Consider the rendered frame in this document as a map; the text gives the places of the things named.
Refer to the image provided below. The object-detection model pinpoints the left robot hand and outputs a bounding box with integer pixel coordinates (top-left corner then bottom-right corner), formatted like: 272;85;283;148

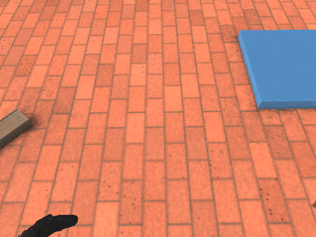
18;214;78;237

